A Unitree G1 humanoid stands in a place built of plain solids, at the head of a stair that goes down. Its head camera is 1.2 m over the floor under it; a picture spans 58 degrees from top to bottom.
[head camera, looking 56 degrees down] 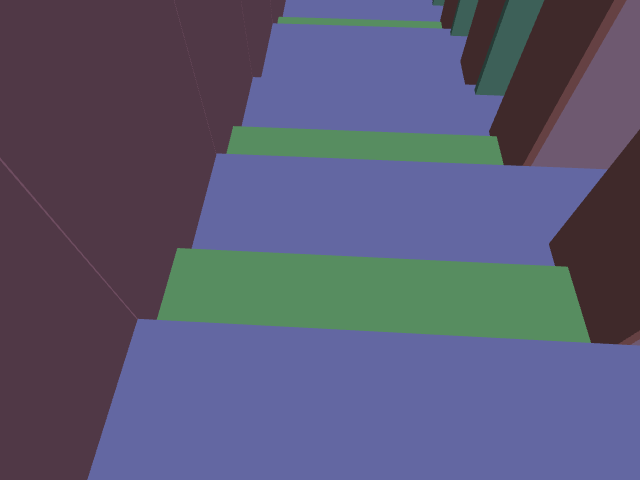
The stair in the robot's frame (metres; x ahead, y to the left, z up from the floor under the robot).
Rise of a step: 0.13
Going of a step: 0.48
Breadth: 1.41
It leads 3 degrees to the right of straight ahead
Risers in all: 5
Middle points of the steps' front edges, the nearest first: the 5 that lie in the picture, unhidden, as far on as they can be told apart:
0.49 -0.16 0.00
0.83 -0.18 -0.13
1.45 -0.22 -0.26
1.78 -0.23 -0.40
2.40 -0.27 -0.53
